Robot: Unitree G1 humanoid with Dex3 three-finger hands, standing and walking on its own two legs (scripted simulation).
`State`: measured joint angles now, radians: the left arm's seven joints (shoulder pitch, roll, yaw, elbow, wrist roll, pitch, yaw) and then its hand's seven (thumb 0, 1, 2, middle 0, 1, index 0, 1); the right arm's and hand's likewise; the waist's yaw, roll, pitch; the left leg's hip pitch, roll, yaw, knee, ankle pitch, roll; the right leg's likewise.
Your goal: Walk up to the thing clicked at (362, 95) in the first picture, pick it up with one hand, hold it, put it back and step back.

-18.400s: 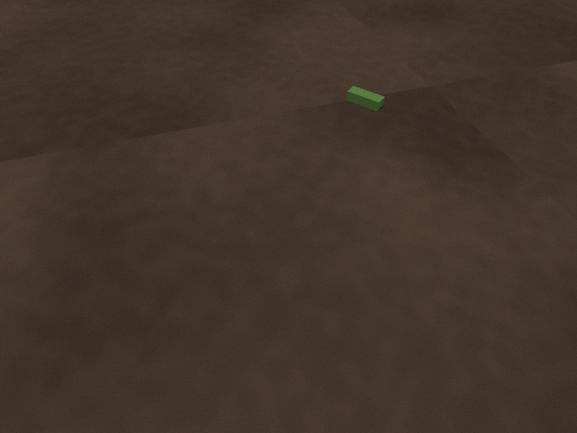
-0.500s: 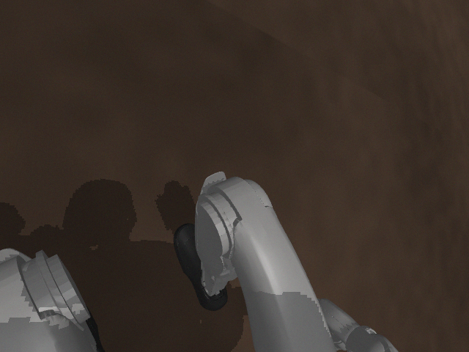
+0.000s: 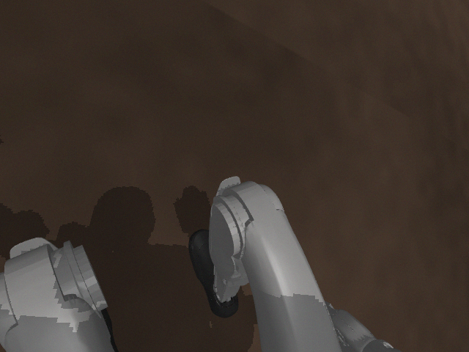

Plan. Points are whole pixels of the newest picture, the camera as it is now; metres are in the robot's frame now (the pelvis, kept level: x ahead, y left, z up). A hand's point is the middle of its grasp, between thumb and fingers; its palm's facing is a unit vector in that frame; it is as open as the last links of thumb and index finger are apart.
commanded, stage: settle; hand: left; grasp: from above
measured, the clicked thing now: out of the picture +0.47 +0.37 -0.25
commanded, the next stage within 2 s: lift in 0.48 s
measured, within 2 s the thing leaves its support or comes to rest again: neither
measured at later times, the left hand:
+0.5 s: hand out of the picture +0.45 +0.36 -0.13, palm faces -0.44 -0.13 -0.89, open 11.0 cm
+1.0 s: hand out of the picture +0.41 +0.37 -0.06, palm faces -0.44 -0.16 -0.88, open 11.0 cm
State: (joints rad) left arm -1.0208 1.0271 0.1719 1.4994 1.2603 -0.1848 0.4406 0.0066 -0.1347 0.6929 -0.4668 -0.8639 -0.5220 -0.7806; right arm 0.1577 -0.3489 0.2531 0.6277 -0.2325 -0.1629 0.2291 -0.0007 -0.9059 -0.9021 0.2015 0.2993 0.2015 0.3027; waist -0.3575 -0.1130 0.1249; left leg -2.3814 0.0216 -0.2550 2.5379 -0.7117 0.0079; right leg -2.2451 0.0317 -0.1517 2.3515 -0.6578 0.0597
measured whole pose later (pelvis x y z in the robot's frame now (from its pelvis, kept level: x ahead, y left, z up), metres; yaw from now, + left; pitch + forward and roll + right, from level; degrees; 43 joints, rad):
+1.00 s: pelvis -0.01 -0.01 +0.06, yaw +8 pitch +35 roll -9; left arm -0.85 0.76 0.08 1.08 1.11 -0.15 0.07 0.01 -0.13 0.68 -0.49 -0.83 -0.54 -0.75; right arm 0.21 -0.30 0.05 0.65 -0.07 0.05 0.12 0.00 -0.90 -0.90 0.20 0.30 0.20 0.30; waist -0.21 0.03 -0.09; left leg -2.25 0.01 -0.12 2.27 -0.64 0.02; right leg -2.16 -0.02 -0.05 2.18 -0.64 0.05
